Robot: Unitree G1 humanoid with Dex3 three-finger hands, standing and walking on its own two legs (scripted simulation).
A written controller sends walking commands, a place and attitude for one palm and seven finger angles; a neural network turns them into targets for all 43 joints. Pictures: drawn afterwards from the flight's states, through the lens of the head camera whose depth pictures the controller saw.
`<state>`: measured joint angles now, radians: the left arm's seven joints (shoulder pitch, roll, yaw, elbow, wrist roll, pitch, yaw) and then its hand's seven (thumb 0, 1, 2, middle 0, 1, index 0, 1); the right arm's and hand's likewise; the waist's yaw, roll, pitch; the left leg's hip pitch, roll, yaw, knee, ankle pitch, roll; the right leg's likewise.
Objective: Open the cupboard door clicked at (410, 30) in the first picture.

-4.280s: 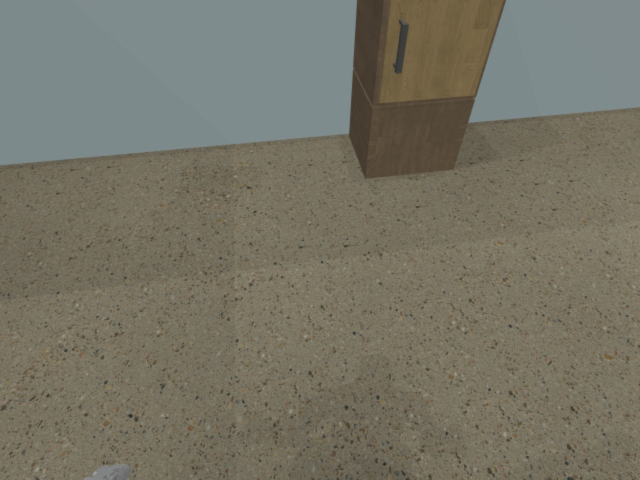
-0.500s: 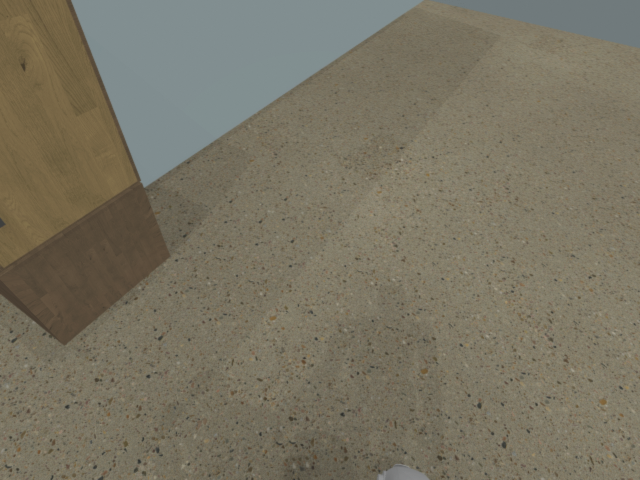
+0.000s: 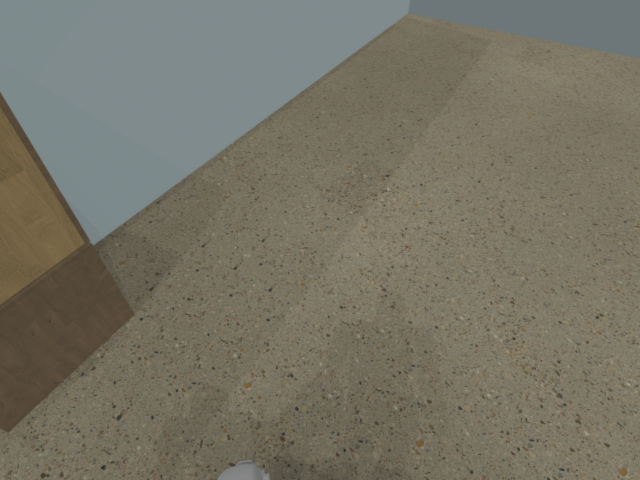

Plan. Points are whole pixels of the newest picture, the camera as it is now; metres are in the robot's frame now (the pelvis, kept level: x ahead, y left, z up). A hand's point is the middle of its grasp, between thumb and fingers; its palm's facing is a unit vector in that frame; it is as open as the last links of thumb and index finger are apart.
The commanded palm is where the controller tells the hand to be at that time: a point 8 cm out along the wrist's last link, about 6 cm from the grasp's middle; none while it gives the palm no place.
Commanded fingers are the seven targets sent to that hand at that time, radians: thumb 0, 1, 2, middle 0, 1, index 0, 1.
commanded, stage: walk to a spot facing it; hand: left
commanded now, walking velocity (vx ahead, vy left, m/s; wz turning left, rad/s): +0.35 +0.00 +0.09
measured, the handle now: out of the picture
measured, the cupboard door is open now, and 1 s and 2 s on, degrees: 0 0 0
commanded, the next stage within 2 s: turn to face it in 0.22 s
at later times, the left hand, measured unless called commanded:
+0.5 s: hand (183, 423) +0.24 +0.23 -0.17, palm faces +0.02 -0.98 -0.19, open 7.3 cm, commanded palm none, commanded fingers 0.00 0.90 0.90 -0.20 -0.30 -0.20 -0.30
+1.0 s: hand (170, 412) +0.26 +0.26 -0.18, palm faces +0.32 -0.92 -0.23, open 7.3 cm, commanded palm none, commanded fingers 0.00 0.90 0.90 -0.20 -0.30 -0.20 -0.30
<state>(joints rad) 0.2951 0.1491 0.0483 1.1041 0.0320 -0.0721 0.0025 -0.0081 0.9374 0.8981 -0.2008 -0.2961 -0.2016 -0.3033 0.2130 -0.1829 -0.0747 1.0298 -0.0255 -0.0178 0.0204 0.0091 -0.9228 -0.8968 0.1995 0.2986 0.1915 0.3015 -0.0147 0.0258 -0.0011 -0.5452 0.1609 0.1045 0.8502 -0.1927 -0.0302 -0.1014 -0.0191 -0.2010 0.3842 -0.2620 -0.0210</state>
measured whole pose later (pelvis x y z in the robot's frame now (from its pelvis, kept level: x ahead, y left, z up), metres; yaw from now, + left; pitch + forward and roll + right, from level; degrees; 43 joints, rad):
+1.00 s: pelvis +0.24 +0.05 -0.02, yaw +17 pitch +0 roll -1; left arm 0.18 0.21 0.07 0.94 0.04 0.02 0.01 -0.01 0.91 0.90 -0.20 -0.30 -0.20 -0.30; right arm 0.13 -0.26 -0.09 0.92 -0.02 0.05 0.03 0.01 -0.91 -0.90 0.20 0.30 0.19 0.30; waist 0.00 -0.02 0.08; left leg -0.37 0.08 0.13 0.70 -0.33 -0.04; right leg -0.23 -0.20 -0.35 0.64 -0.36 0.04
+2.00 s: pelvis +0.23 +0.05 -0.01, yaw +51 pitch +0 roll -1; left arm 0.25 0.28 0.07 0.97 0.02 0.07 0.02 0.00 0.91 0.90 -0.20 -0.30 -0.20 -0.30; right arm 0.11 -0.24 -0.05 0.90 -0.02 0.03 0.01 0.01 -0.90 -0.90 0.20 0.30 0.20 0.30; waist 0.03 -0.05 0.10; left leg -0.26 0.01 0.07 0.60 -0.34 0.04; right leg -0.39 -0.14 -0.10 1.02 -0.54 0.08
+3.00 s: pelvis +0.24 +0.18 +0.00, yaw +61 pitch -1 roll +0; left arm 0.31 0.18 0.06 1.10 0.03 0.00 -0.01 0.01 0.91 0.90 -0.20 -0.30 -0.20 -0.30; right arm 0.31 -0.15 -0.04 1.07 -0.02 -0.06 -0.02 0.00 -0.93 -0.90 0.20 0.30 0.20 0.30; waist 0.01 -0.03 0.02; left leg -0.11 0.02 0.16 0.38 -0.26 0.03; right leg -0.49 -0.12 -0.09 1.03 -0.31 0.01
